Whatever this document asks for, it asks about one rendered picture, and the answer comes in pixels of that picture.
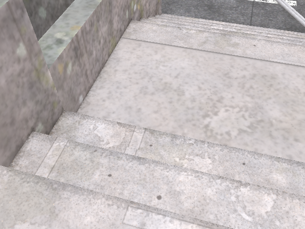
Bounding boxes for stairs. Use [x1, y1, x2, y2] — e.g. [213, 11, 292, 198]
[139, 13, 305, 46]
[9, 110, 305, 229]

